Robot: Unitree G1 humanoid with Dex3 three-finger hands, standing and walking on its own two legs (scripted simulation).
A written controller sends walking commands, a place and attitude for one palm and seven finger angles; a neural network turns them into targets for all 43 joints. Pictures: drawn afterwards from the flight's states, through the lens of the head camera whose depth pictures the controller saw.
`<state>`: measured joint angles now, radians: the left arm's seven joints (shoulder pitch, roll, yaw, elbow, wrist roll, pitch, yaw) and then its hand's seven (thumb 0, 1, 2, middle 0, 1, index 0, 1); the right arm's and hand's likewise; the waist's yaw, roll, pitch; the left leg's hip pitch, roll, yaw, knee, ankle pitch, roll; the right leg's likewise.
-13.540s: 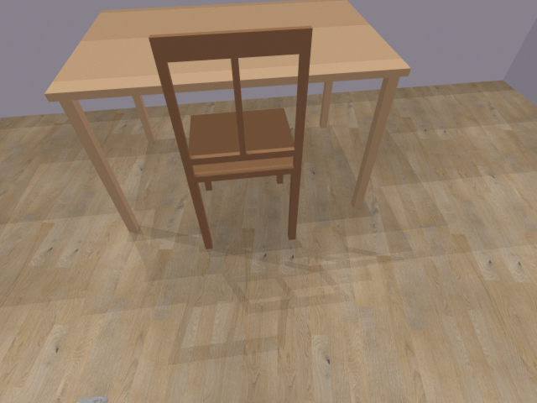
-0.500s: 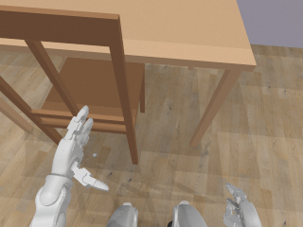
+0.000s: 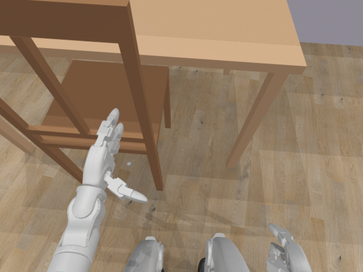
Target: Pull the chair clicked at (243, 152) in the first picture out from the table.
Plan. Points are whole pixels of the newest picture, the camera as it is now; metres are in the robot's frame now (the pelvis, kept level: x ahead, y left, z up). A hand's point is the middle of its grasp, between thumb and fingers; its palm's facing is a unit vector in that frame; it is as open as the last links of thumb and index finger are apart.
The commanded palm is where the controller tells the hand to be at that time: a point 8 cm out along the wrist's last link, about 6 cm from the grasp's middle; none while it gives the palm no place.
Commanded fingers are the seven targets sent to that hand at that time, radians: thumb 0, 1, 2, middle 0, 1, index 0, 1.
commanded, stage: aim the fingers beside a spindle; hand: left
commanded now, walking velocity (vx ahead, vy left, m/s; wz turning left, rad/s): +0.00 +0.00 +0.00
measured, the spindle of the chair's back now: (60, 95) +0.50 +0.31 +0.04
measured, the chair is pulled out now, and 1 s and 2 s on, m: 0.00 0.00 0.00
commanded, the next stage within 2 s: push the fingers through the gap in 0.82 s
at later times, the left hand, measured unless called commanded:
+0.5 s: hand (139, 160) +0.35 +0.10 +0.02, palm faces -0.10 -0.99 -0.03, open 16.9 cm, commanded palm +0.33 +0.16 +0.02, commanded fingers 0.00 -0.50 0.30 -0.06 -0.08 -0.06 -0.08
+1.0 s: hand (139, 158) +0.35 +0.10 +0.02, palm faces -0.08 -1.00 -0.04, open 16.9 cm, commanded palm +0.34 +0.16 +0.02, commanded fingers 0.00 -0.50 0.30 -0.06 -0.08 -0.06 -0.08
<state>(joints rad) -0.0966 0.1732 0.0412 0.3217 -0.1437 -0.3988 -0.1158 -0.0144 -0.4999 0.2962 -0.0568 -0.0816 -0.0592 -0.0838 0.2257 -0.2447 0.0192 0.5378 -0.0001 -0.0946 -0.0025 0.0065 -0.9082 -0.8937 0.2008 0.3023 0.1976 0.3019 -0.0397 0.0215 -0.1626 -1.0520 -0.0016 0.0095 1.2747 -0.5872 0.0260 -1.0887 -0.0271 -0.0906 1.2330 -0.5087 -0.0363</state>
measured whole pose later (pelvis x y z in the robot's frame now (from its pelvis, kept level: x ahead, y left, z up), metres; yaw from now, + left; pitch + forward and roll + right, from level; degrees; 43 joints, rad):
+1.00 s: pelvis +0.00 +0.00 -0.01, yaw +0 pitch +22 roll -1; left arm -0.20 0.15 0.02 0.43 -0.11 -0.45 -0.04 -0.01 -0.50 0.30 -0.06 -0.08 -0.06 -0.08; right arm 0.22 -0.24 0.01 0.54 -0.01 -0.04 0.01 0.01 -0.91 -0.89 0.20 0.30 0.20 0.30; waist -0.05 0.02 -0.16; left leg -1.09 0.00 0.02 1.30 -0.59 0.03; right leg -1.14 -0.03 -0.08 1.26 -0.51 -0.04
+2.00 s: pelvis +0.00 +0.00 -0.01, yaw -1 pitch +26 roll -1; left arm -0.66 0.21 0.18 0.89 -0.06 -0.50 0.00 -0.01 -0.50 0.30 -0.06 -0.08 -0.06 -0.08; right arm 0.28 -0.24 0.01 0.62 -0.03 0.00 0.03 0.00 -0.91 -0.89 0.20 0.30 0.20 0.30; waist -0.13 0.03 -0.16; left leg -1.17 0.01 0.03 1.29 -0.58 0.03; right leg -1.21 -0.02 -0.07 1.25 -0.49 -0.03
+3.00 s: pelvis -0.01 +0.01 -0.01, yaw -2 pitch +26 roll -2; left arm -0.71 0.21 0.18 0.95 -0.05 -0.54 0.01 -0.01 -0.49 0.30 -0.24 -0.67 -0.25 -0.67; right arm 0.27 -0.24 0.01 0.61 -0.04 0.04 0.04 0.00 -0.91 -0.89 0.20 0.30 0.20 0.30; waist -0.14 0.03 -0.16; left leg -1.18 0.01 0.03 1.30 -0.58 0.04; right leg -1.22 -0.01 -0.07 1.25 -0.48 -0.02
